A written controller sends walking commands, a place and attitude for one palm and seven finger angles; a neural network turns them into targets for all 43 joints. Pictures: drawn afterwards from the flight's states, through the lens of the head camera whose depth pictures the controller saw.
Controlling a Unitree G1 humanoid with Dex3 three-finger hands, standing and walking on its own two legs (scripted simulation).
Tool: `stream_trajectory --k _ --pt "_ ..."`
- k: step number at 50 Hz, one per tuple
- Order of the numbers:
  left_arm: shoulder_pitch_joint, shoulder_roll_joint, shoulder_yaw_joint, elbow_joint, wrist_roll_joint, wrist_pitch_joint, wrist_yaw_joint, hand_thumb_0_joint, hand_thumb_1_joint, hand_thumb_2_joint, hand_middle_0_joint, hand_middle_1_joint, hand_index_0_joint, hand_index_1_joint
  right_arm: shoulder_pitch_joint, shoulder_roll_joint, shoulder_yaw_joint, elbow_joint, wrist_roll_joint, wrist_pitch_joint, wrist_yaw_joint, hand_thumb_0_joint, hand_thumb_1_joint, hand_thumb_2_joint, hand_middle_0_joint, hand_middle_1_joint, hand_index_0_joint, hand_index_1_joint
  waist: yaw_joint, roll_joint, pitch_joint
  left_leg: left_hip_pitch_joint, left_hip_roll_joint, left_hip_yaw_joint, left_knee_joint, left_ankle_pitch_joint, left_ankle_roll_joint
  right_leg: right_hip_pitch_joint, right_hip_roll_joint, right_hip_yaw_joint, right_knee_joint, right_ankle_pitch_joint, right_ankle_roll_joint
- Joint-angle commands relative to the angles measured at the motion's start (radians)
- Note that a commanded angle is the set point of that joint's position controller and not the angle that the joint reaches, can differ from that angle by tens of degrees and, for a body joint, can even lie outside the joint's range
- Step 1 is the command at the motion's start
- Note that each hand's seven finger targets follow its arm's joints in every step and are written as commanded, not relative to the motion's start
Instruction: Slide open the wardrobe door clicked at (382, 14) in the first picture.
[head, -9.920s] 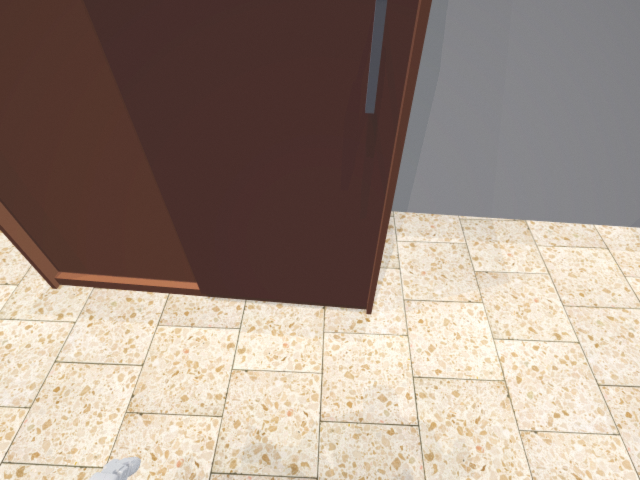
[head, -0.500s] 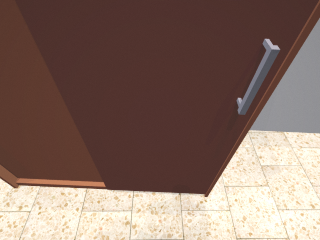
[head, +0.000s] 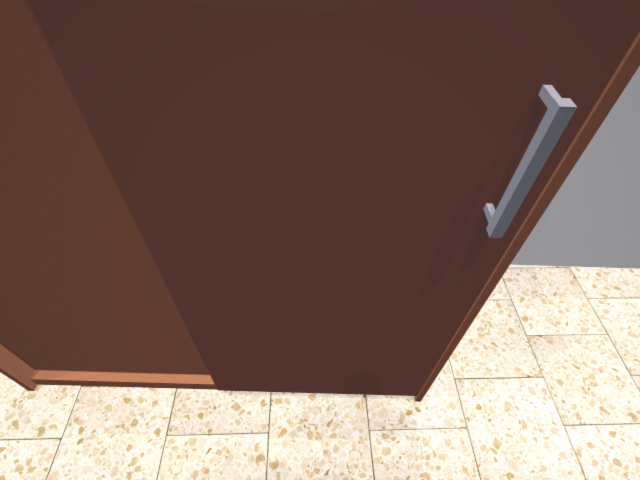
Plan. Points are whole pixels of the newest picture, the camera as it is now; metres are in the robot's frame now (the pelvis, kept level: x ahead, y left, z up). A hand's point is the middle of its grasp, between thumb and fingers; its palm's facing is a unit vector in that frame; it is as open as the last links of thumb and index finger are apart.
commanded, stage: come to a stop and stand still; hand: right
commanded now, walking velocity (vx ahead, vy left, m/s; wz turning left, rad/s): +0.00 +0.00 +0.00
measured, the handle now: (519, 169) +0.45 -0.22 +0.17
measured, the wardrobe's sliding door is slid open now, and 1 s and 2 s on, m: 0.00 0.00 0.00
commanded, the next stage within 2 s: look again from close up in 1.44 s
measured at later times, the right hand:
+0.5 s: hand out of the picture +0.01 -0.23 -0.18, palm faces -0.03 +0.97 -0.24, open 7.4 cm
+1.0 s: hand out of the picture -0.06 -0.17 -0.18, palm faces +0.02 +0.99 -0.11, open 7.4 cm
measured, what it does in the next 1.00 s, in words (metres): steps on the spot: left foot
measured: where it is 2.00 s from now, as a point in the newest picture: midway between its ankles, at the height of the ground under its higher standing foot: outside the picture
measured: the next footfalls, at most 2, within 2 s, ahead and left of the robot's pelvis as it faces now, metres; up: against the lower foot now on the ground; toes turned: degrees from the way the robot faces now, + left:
left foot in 0.42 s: +0.04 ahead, +0.08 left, +0.00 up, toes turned -2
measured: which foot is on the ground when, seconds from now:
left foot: down 0.00-0.20, up 0.22-0.40, down 0.42-1.00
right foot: down 0.00-1.00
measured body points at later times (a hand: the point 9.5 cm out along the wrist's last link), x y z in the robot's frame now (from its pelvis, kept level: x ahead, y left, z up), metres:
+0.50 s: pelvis -0.04 -0.04 -0.01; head -0.08 -0.03 +0.43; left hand -0.05 +0.17 -0.18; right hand +0.01 -0.28 -0.16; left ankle +0.00 +0.09 -0.73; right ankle -0.02 -0.10 -0.74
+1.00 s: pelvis -0.01 -0.03 +0.00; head +0.00 -0.04 +0.45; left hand -0.03 +0.19 -0.15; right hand -0.06 -0.22 -0.17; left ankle +0.00 +0.09 -0.74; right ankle -0.02 -0.10 -0.74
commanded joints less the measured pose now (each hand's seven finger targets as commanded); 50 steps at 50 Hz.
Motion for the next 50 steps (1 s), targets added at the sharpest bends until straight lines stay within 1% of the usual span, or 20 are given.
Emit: stream_trajectory --k 1,2,3,4,5,7,8,9,10,11,14,19,23,27,30,34,40,42,46,50 --pt "0.072 0.050 0.001 -0.025 -0.002 -0.009 0.006 0.000 0.900 0.900 -0.200 -0.300 -0.200 -0.300 0.121 -0.100 -0.019 -0.006 0.002 -0.005 -0.007 0.000 -0.900 -0.900 0.200 0.300 0.200 0.300 0.002 0.015 0.044 -0.083 0.212 -0.137 -0.048 0.679 -0.130 0.033 -0.033 0.021 0.002 0.181 -0.053" --pt "-0.044 0.100 0.019 -0.110 -0.003 -0.032 -0.006 0.000 0.900 0.900 -0.200 -0.300 -0.200 -0.300 0.158 -0.150 -0.030 0.004 -0.012 -0.050 -0.049 0.000 -0.900 -0.900 0.200 0.300 0.200 0.300 -0.010 0.086 0.078 -0.161 0.287 -0.251 -0.054 1.441 -0.278 -0.086 0.015 -0.086 0.306 0.003 -0.029" --pt "0.076 0.072 0.032 -0.135 -0.002 -0.010 -0.005 0.000 0.900 0.900 -0.200 -0.300 -0.200 -0.300 0.118 -0.197 -0.047 -0.050 -0.017 -0.058 -0.045 0.000 -0.900 -0.900 0.200 0.300 0.200 0.300 0.074 0.106 0.017 -0.003 0.298 -0.202 0.047 1.694 -0.305 -0.210 0.094 -0.006 0.378 -0.196 -0.052" --pt "0.110 0.083 0.036 -0.128 0.004 -0.010 -0.001 0.000 0.900 0.900 -0.200 -0.300 -0.200 -0.300 0.084 -0.211 -0.062 -0.077 -0.013 -0.058 -0.039 0.000 -0.900 -0.900 0.200 0.300 0.200 0.300 0.079 0.100 -0.023 0.048 0.303 -0.148 0.088 1.867 -0.309 -0.210 0.111 -0.051 0.350 -0.200 -0.068" --pt "0.144 0.082 0.039 -0.128 -0.002 -0.018 0.004 0.000 0.900 0.900 -0.200 -0.300 -0.200 -0.300 0.079 -0.203 -0.055 -0.078 -0.011 -0.051 -0.041 0.000 -0.900 -0.900 0.200 0.300 0.200 0.300 0.091 0.096 -0.063 0.075 0.261 -0.088 0.156 1.801 -0.245 -0.186 0.104 -0.069 0.280 -0.195 -0.079" --pt "0.175 0.077 0.035 -0.139 -0.006 -0.042 -0.002 0.000 0.900 0.900 -0.200 -0.300 -0.200 -0.300 0.058 -0.194 -0.044 -0.115 0.002 -0.047 -0.034 0.000 -0.900 -0.900 0.200 0.300 0.200 0.300 0.088 0.022 -0.189 0.101 0.245 -0.101 0.293 1.339 -0.065 -0.066 0.088 -0.012 0.078 0.048 -0.095" --pt "0.203 0.095 0.038 -0.128 0.000 -0.046 -0.001 0.000 0.900 0.900 -0.200 -0.300 -0.200 -0.300 0.025 -0.167 -0.043 -0.123 0.012 -0.039 -0.028 0.000 -0.900 -0.900 0.200 0.300 0.200 0.300 0.099 -0.041 -0.190 -0.016 0.214 -0.091 0.341 0.951 -0.048 0.056 0.016 0.046 -0.010 0.255 -0.111" --pt "0.191 0.114 0.038 -0.136 0.005 -0.049 0.001 0.000 0.900 0.900 -0.200 -0.300 -0.200 -0.300 0.013 -0.118 -0.032 -0.134 0.021 -0.022 -0.021 0.000 -0.900 -0.900 0.200 0.300 0.200 0.300 0.075 -0.183 -0.134 -0.216 0.148 -0.075 0.394 0.379 -0.066 0.132 -0.126 0.193 -0.004 0.538 -0.179" --pt "0.185 0.124 0.038 -0.140 0.009 -0.041 0.001 0.000 0.900 0.900 -0.200 -0.300 -0.200 -0.300 -0.011 -0.096 -0.028 -0.143 0.016 -0.012 -0.014 0.000 -0.900 -0.900 0.200 0.300 0.200 0.300 0.070 -0.217 -0.044 -0.347 0.090 -0.067 0.453 -0.134 -0.091 0.140 -0.189 0.241 -0.044 0.822 -0.249" --pt "0.166 0.125 0.035 -0.151 0.014 -0.037 -0.006 0.000 0.900 0.900 -0.200 -0.300 -0.200 -0.300 -0.016 -0.096 -0.036 -0.160 0.003 -0.003 -0.013 0.000 -0.900 -0.900 0.200 0.300 0.200 0.300 0.049 -0.148 0.019 -0.380 0.100 -0.086 0.464 -0.216 -0.085 0.099 -0.190 0.185 -0.043 0.825 -0.266" --pt "0.125 0.091 0.008 -0.168 0.013 -0.041 -0.002 0.000 0.900 0.900 -0.200 -0.300 -0.200 -0.300 0.014 -0.100 -0.034 -0.150 -0.006 0.011 -0.003 0.000 -0.900 -0.900 0.200 0.300 0.200 0.300 0.005 -0.207 0.059 -0.328 0.108 -0.043 0.392 -0.157 -0.096 -0.043 -0.173 0.191 -0.051 0.662 -0.244" --pt "0.025 0.162 0.018 -0.201 0.019 -0.021 -0.016 0.000 0.900 0.900 -0.200 -0.300 -0.200 -0.300 0.026 -0.116 -0.026 -0.120 -0.025 0.042 0.018 0.000 -0.900 -0.900 0.200 0.300 0.200 0.300 -0.029 -0.007 0.094 -0.152 0.099 -0.058 0.302 -0.028 -0.079 -0.386 -0.149 0.300 -0.182 -0.392 -0.214" --pt "0.033 0.175 0.030 -0.197 0.024 0.000 -0.033 0.000 0.900 0.900 -0.200 -0.300 -0.200 -0.300 0.026 -0.145 -0.029 -0.138 -0.028 0.039 0.019 0.000 -0.900 -0.900 0.200 0.300 0.200 0.300 -0.017 0.004 0.148 -0.218 0.094 -0.104 0.220 -0.188 -0.063 -0.422 -0.100 0.277 -0.173 -0.607 -0.181" --pt "0.092 0.135 0.028 -0.184 0.026 0.002 -0.040 0.000 0.900 0.900 -0.200 -0.300 -0.200 -0.300 0.015 -0.157 -0.036 -0.162 -0.016 0.021 0.016 0.000 -0.900 -0.900 0.200 0.300 0.200 0.300 0.015 0.051 0.146 -0.368 0.139 -0.258 0.082 -0.343 -0.013 -0.285 -0.006 0.192 -0.047 -0.458 -0.148" --pt "0.143 0.121 0.024 -0.164 0.026 -0.003 -0.034 0.000 0.900 0.900 -0.200 -0.300 -0.200 -0.300 0.005 -0.131 -0.036 -0.161 -0.010 0.014 0.019 0.000 -0.900 -0.900 0.200 0.300 0.200 0.300 0.041 -0.038 0.106 -0.401 0.095 -0.195 0.141 -0.234 -0.031 -0.175 -0.044 0.243 -0.111 -0.424 -0.161" --pt "0.097 0.142 0.029 -0.168 0.011 -0.017 -0.025 0.000 0.900 0.900 -0.200 -0.300 -0.200 -0.300 0.056 -0.087 -0.026 -0.131 -0.019 0.006 0.024 0.000 -0.900 -0.900 0.200 0.300 0.200 0.300 0.009 -0.069 0.057 -0.272 0.069 -0.121 0.191 -0.047 -0.060 -0.199 -0.110 0.298 -0.176 -0.417 -0.188" --pt "0.110 0.088 0.010 -0.147 0.006 -0.016 -0.025 0.000 0.900 0.900 -0.200 -0.300 -0.200 -0.300 0.086 -0.107 -0.016 -0.090 -0.007 -0.008 0.017 0.000 -0.900 -0.900 0.200 0.300 0.200 0.300 0.025 0.048 0.110 -0.340 0.185 -0.338 -0.033 -0.195 -0.010 -0.162 0.021 0.139 -0.014 -0.239 -0.116" --pt "0.148 0.070 0.001 -0.124 0.005 -0.021 -0.024 0.000 0.900 0.900 -0.200 -0.300 -0.200 -0.300 0.072 -0.111 -0.010 -0.083 -0.001 -0.012 0.015 0.000 -0.900 -0.900 0.200 0.300 0.200 0.300 0.043 0.036 0.062 -0.367 0.196 -0.322 -0.044 -0.169 -0.010 -0.070 0.023 0.119 -0.002 -0.160 -0.106" --pt "0.144 0.095 0.001 -0.107 0.001 -0.031 -0.018 0.000 0.900 0.900 -0.200 -0.300 -0.200 -0.300 0.079 -0.092 -0.001 -0.060 -0.005 -0.009 0.012 0.000 -0.900 -0.900 0.200 0.300 0.200 0.300 0.027 -0.040 0.073 -0.303 0.134 -0.209 0.050 0.008 -0.046 -0.100 -0.051 0.211 -0.125 -0.192 -0.126" --pt "0.131 0.099 -0.003 -0.099 -0.004 -0.046 -0.011 0.000 0.900 0.900 -0.200 -0.300 -0.200 -0.300 0.101 -0.085 0.003 -0.039 -0.005 -0.013 0.010 0.000 -0.900 -0.900 0.200 0.300 0.200 0.300 0.009 -0.042 0.035 -0.218 0.144 -0.181 0.077 0.191 -0.060 -0.071 -0.054 0.180 -0.107 0.042 -0.132"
